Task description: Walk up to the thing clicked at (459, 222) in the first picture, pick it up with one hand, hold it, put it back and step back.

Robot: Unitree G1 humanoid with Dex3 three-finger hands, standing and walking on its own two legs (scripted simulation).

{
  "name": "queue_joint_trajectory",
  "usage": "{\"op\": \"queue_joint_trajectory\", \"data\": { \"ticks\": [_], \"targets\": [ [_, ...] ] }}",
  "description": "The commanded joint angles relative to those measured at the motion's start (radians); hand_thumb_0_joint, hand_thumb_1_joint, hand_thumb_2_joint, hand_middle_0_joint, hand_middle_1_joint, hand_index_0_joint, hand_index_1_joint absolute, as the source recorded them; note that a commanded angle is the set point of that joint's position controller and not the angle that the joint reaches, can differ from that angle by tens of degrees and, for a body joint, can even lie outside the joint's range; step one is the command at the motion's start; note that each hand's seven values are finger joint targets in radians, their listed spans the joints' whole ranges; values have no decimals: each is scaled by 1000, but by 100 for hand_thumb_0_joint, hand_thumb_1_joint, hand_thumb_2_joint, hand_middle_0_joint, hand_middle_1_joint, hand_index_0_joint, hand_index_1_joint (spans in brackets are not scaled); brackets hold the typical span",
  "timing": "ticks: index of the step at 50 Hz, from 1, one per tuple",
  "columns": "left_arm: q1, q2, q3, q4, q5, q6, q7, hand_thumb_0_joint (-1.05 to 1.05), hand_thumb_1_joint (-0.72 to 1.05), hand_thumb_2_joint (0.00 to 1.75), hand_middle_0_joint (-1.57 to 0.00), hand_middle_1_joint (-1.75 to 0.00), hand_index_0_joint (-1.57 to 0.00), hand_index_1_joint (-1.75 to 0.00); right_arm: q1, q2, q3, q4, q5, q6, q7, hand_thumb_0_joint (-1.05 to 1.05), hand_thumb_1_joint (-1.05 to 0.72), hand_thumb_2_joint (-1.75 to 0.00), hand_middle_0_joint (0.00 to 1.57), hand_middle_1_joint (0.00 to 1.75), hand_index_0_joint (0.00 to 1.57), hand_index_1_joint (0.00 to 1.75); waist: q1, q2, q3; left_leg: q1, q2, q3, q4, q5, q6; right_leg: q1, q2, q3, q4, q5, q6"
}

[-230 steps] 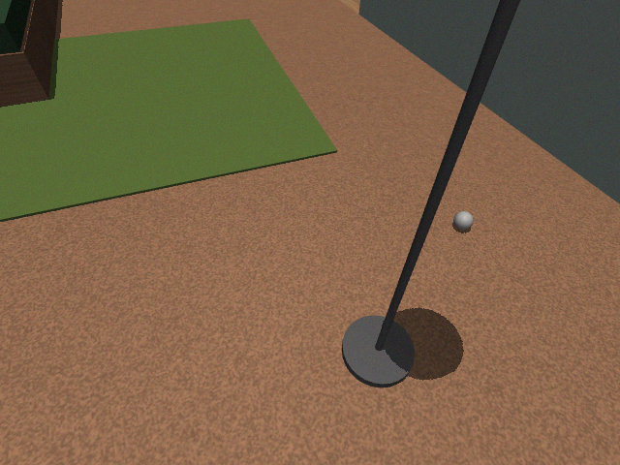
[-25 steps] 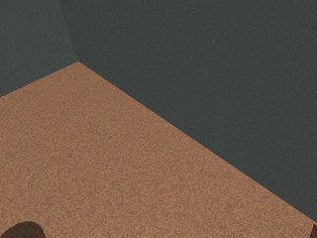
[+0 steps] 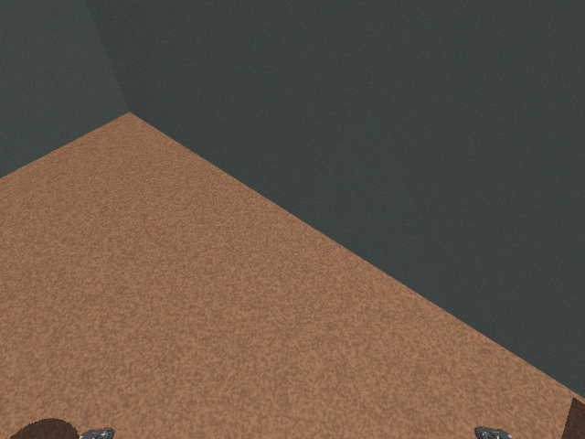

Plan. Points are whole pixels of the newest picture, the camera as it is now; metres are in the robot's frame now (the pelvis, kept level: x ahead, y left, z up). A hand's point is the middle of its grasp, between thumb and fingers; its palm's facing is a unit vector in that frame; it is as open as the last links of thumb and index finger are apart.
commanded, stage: walk up
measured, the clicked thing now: out of the picture +0.17 +1.36 -0.73
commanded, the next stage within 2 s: stand in 0.08 s
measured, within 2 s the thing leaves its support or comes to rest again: neither
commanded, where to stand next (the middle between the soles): +0.05 +0.02 m, yaw +3 degrees
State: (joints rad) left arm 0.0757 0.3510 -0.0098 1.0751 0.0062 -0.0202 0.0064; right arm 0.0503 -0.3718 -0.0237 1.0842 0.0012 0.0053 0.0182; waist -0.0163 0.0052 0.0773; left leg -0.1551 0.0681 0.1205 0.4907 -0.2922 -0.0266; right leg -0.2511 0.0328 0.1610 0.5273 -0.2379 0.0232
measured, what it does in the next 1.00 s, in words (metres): stands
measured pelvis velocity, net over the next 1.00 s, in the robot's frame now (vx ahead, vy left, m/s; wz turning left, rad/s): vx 0.00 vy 0.01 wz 0.07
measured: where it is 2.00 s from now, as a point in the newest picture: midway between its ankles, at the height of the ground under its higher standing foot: outside the picture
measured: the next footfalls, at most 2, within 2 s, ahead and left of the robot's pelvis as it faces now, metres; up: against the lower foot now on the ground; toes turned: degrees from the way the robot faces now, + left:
none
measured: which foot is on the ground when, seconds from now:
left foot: down 0.00-1.00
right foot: down 0.00-1.00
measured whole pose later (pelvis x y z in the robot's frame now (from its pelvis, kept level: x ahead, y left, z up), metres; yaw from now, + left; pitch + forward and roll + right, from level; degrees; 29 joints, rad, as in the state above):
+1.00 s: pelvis +0.00 +0.01 +0.01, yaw +4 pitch -2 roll +0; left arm 0.12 0.35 -0.01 1.13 0.01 -0.02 0.00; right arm 0.09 -0.35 -0.02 1.13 -0.01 0.00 0.02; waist -0.01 0.00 0.05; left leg -0.10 0.03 0.06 0.34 -0.21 -0.01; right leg -0.15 -0.02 0.10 0.34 -0.16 0.04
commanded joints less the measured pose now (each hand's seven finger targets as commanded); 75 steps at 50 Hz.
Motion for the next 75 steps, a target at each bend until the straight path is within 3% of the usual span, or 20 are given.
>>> {"op": "queue_joint_trajectory", "data": {
  "ticks": [1,3,4,6,10,13,20,26,34,40,47,50,60,66,70,75],
  "targets": [
    [-45,223,54,-53,4,-18,16,0,90,90,-20,-30,-20,-30,-29,-210,-49,-49,-3,-21,-11,0,-90,-90,20,30,20,30,-4,-39,-119,80,70,-89,-99,40,67,-10,-96,95,-112,224,-78],
    [-42,228,55,-54,4,-19,16,0,90,90,-20,-30,-20,-30,-41,-206,-47,-53,-3,-21,-10,0,-90,-90,20,30,20,30,0,-51,-114,83,63,-80,-92,31,66,-17,-94,101,-131,215,-75],
    [-57,225,52,-36,3,-20,11,0,90,90,-20,-30,-20,-30,-33,-189,-38,-42,-5,-20,-12,0,-90,-90,20,30,20,30,-12,-45,-129,64,74,-118,-141,64,59,16,-121,64,-162,219,-56],
    [-68,224,54,-33,0,-16,10,0,90,90,-20,-30,-20,-30,-39,-193,-38,-39,-8,-21,-14,0,-90,-90,20,30,20,30,-7,-39,-124,65,78,-124,-167,64,57,28,-117,63,-173,200,-48],
    [-54,212,51,-15,-3,-15,6,0,90,90,-20,-30,-20,-30,-28,-201,-38,-21,-11,-30,-16,0,-90,-90,20,30,20,30,1,-14,-149,85,86,-128,-182,157,53,87,-120,32,-167,291,-46],
    [-56,209,52,-7,-2,-14,6,0,90,90,-20,-30,-20,-30,-27,-201,-38,-13,-12,-35,-19,0,-90,-90,20,30,20,30,4,-4,-153,84,85,-128,-201,178,48,104,-123,21,-168,300,-44],
    [-51,200,50,5,0,-8,4,0,90,90,-20,-30,-20,-30,-16,-199,-38,-3,-15,-36,-20,0,-90,-90,20,30,20,30,6,22,-109,55,87,-146,-245,99,46,97,-116,2,-193,220,-37],
    [-36,206,50,3,3,-13,6,0,90,90,-20,-30,-20,-30,-4,-198,-43,-5,-11,-35,-20,0,-90,-90,20,30,20,30,-2,-5,-121,110,80,-137,-212,184,45,74,-125,-4,-204,275,-34],
    [-17,204,46,4,2,-13,7,0,90,90,-20,-30,-20,-30,-11,-199,-43,-12,-10,-30,-18,0,-90,-90,20,30,20,30,-1,-11,-107,102,75,-143,-214,145,45,71,-128,-10,-219,235,-32],
    [-8,213,46,2,1,-16,8,0,90,90,-20,-30,-20,-30,-5,-188,-37,-11,-8,-31,-16,0,-90,-90,20,30,20,30,0,-21,-113,113,72,-144,-208,196,43,80,-136,-11,-222,273,-35],
    [-2,212,47,0,3,-14,8,0,90,90,-20,-30,-20,-30,0,-195,-38,-12,-8,-28,-15,0,-90,-90,20,30,20,30,1,-16,-116,92,70,-146,-213,161,44,98,-136,-17,-225,239,-34],
    [0,208,45,-3,1,-16,8,0,90,90,-20,-30,-20,-30,-3,-195,-36,-13,-8,-28,-15,0,-90,-90,20,30,20,30,5,-7,-118,92,68,-144,-203,207,46,108,-142,-15,-225,284,-34],
    [-1,212,48,-5,2,-8,5,0,90,90,-20,-30,-20,-30,9,-196,-34,-11,-10,-30,-17,0,-90,-90,20,30,20,30,8,2,-92,59,70,-158,-232,122,43,104,-135,-23,-230,186,-37],
    [5,207,47,-5,2,-6,2,0,90,90,-20,-30,-20,-30,9,-204,-36,-8,-9,-32,-17,0,-90,-90,20,30,20,30,13,12,-83,56,70,-164,-236,104,43,97,-136,-21,-232,179,-39],
    [-2,213,47,-10,2,-11,4,0,90,90,-20,-30,-20,-30,20,-198,-35,-10,-10,-32,-16,0,-90,-90,20,30,20,30,7,-15,-102,73,70,-159,-219,164,47,109,-144,-19,-228,225,-39],
    [-1,213,46,-10,1,-10,4,0,90,90,-20,-30,-20,-30,22,-193,-33,-11,-10,-32,-17,0,-90,-90,20,30,20,30,7,-19,-90,66,66,-160,-218,160,43,101,-141,-23,-229,212,-36]
  ]
}}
